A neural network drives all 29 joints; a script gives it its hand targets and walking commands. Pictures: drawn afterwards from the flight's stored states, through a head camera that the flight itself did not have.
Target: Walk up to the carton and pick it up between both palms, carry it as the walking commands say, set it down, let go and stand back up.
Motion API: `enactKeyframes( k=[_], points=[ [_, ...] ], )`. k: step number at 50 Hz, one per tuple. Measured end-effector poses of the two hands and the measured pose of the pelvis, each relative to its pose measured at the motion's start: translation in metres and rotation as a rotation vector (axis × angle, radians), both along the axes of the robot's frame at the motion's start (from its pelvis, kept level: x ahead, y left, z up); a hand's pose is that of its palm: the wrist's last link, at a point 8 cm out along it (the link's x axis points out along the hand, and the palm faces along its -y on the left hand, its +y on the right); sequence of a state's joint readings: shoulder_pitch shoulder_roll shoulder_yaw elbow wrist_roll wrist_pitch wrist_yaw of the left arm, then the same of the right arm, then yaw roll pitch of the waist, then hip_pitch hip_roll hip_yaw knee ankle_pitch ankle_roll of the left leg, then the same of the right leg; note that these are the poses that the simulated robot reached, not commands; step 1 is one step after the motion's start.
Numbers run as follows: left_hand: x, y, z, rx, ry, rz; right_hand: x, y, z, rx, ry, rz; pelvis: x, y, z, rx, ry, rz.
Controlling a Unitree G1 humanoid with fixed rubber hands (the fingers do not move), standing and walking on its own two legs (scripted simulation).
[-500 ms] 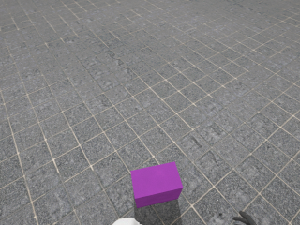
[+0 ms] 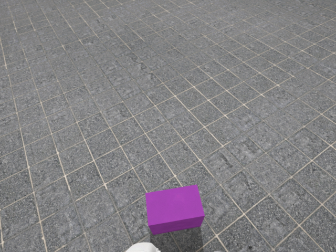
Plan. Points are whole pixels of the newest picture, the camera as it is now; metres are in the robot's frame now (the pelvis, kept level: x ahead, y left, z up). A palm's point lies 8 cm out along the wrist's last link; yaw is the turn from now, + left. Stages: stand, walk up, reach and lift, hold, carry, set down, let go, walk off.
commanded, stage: walk up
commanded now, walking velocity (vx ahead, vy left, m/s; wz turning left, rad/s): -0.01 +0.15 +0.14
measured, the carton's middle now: (174, 210) +0.37 +0.01 -0.65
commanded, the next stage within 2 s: stand in 1.62 s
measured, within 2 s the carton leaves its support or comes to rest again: neither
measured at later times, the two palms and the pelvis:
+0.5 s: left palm out of the picture +0.05 +0.29 -0.13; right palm out of the picture +0.11 -0.20 -0.12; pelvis +0.01 +0.03 +0.01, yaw +2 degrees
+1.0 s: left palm out of the picture +0.02 +0.24 -0.14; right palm out of the picture +0.06 -0.26 -0.13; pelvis +0.01 -0.02 +0.00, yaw +4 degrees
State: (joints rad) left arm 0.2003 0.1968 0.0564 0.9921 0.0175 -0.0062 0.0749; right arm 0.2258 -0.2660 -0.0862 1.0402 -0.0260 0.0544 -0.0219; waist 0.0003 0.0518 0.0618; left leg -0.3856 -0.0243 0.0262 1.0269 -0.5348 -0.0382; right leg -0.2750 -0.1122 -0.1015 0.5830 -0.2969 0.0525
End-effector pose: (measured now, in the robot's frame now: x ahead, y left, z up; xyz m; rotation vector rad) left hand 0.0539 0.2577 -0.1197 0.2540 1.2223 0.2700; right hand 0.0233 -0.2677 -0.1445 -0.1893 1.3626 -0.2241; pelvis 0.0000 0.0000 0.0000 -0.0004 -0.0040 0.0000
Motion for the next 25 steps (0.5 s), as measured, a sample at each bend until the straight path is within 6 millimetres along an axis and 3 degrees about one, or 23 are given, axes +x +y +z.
enactKeyframes(
  k=[5, 9, 12, 15, 20, 25],
  points=[
    [-0.039, 0.02, 0.004, 0.022, 0.103, 0.044, 0.034, 0.005, 0.005, 0.031, -0.057, 0.057, 0.0, 0.006, 0.003, 0.003, -0.008, 0.025],
    [-0.048, 0.034, -0.007, -0.026, 0.105, 0.074, 0.064, 0.027, 0.012, 0.027, -0.121, 0.116, 0.003, 0.019, -0.001, -0.006, -0.009, 0.039],
    [-0.045, 0.045, -0.02, -0.064, 0.094, 0.074, 0.082, 0.045, 0.018, 0.007, -0.185, 0.141, 0.004, 0.03, -0.006, 0.002, -0.015, 0.045],
    [-0.035, 0.049, -0.019, -0.083, 0.083, 0.075, 0.089, 0.059, 0.029, 0.002, -0.23, 0.151, 0.005, 0.036, 0.0, -0.007, -0.022, 0.045],
    [-0.013, 0.044, -0.011, -0.105, 0.045, 0.055, 0.091, 0.072, 0.036, 0.014, -0.251, 0.144, 0.007, 0.037, 0.009, -0.012, -0.023, 0.041],
    [-0.001, 0.028, -0.007, -0.097, 0.025, 0.027, 0.082, 0.07, 0.023, 0.051, -0.22, 0.112, 0.01, 0.03, 0.007, 0.008, -0.022, 0.032]
  ],
)
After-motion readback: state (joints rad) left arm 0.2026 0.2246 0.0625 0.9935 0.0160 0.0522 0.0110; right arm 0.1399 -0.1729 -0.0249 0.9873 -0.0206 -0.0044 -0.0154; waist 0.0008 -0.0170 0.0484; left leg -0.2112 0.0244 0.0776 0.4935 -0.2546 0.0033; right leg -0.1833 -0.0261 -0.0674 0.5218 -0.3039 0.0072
